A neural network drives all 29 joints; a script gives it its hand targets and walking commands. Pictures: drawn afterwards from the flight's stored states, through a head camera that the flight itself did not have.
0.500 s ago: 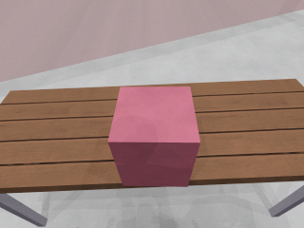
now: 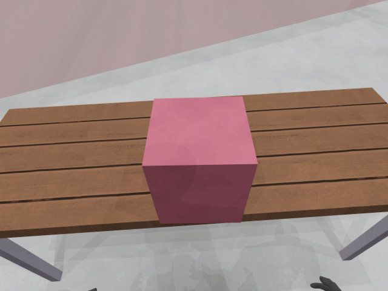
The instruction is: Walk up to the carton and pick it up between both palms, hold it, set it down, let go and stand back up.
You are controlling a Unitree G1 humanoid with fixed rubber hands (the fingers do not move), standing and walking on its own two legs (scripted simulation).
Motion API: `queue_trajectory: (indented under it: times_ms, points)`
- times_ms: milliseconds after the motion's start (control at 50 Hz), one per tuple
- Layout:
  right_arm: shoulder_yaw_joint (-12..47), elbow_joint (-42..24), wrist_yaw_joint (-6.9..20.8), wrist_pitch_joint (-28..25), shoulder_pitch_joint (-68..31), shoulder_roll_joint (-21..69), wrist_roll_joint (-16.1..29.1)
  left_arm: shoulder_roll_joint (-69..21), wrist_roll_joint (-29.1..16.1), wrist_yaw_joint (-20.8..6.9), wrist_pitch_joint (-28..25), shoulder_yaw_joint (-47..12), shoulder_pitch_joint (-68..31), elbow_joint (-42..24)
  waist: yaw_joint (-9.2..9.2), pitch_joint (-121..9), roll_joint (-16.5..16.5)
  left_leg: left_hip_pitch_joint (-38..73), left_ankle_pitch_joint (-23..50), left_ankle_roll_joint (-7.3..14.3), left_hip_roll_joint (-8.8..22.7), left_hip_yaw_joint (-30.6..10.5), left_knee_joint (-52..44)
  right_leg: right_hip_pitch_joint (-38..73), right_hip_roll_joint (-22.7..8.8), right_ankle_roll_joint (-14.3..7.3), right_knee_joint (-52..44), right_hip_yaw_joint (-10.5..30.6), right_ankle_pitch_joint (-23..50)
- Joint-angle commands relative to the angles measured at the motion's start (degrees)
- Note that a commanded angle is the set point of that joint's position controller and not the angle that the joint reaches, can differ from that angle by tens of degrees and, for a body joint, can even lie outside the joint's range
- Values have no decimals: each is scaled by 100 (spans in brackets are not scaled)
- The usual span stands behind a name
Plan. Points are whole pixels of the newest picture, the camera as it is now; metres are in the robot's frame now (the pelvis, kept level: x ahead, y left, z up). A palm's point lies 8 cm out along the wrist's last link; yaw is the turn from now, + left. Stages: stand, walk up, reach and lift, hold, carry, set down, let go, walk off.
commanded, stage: walk up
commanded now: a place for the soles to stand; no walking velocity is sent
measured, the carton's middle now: (199, 163) +0.42 +0.02 +0.01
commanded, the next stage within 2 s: reach and lift in 0.76 s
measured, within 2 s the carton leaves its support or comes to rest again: neither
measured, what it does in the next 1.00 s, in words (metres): stands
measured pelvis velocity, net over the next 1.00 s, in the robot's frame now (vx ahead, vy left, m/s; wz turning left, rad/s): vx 0.00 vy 0.01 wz -0.05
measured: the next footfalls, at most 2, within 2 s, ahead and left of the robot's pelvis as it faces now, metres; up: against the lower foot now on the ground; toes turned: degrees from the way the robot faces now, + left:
none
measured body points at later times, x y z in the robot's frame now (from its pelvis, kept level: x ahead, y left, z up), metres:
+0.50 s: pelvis -0.01 +0.00 +0.00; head +0.01 +0.00 +0.45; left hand +0.12 +0.26 -0.11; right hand +0.08 -0.28 -0.12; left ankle +0.06 +0.11 -0.73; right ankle +0.01 -0.13 -0.73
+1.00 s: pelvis +0.00 +0.01 -0.02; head +0.02 +0.02 +0.43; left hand +0.22 +0.22 -0.10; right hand +0.14 -0.27 -0.10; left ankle +0.06 +0.10 -0.73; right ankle +0.01 -0.13 -0.73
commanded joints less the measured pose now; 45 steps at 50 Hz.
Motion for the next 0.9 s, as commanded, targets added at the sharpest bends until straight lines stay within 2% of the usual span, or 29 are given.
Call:
queue_trajectory:
  times_ms: [0, 260, 740, 760, 780, 800, 820, 840, 860, 880]
  points:
    - [-239, -435, -24, -116, -56, -898, -7, 780, 9, 4, -148, 263, 107, -471, -35, -144, 42, 377, -1104, 227, 691, -1028, -1062, -625, -371, -269, -710, 579, -190]
    - [-248, -455, -27, -148, 115, -901, -24, 756, 17, -10, -182, 311, 188, -521, -48, -170, -33, 435, -1317, 199, 739, -919, -983, -891, -305, -299, -692, 826, -330]
    - [-236, -646, -25, -104, 220, -983, -31, 829, 0, 19, -153, 328, -13, -691, -61, -355, -89, 703, -712, 299, 859, -604, -651, -1021, -203, -312, -311, 1122, 366]
    - [-853, -210, 173, -1089, -1896, -351, -454, 731, 28, 150, 703, 157, -2506, -320, 214, -82, -72, 105, -1731, -246, -98, -272, -40, -1614, -119, -620, -1, -388, -1656]
    - [-770, 57, 229, -1523, -716, -668, -347, 535, 178, 145, 1060, 49, -1867, -647, -158, 207, -932, 2519, -997, -170, -267, -539, 1090, -3792, -779, -1134, -362, -184, -1806]
    - [-725, 3, 191, -1626, -597, -630, -214, 434, 240, 65, 1362, 156, -2031, -1336, -130, -262, -982, 3745, -631, -160, -306, -739, 1544, -4636, -1000, -1165, -910, -3, -1943]
    - [-867, 10, 121, -1628, -446, -690, -202, 343, 293, -27, 1620, 26, -1809, -1537, -238, -344, -939, 4175, -415, -156, -244, -765, 1577, -4775, -917, -1061, -908, -232, -1588]
    - [-870, -34, 70, -1599, -363, -711, -117, 380, 385, -93, 1763, 86, -1708, -1817, -241, -563, -1086, 4545, -351, -173, -273, -783, 1759, -4921, -978, -1092, -899, -315, -1677]
    - [-906, -199, 51, -1517, -322, -721, -72, 429, 444, -82, 1898, 63, -1726, -2036, -277, -532, -783, 4638, -346, -202, -238, -779, 1643, -5004, -923, -1092, -929, -319, -1612]
    - [-975, -309, 73, -1425, -397, -727, -83, 459, 413, -17, 1992, 9, -1743, -2139, -270, -483, -521, 4290, -527, -231, -126, -813, 1296, -4606, -715, -1003, -772, -497, -1399]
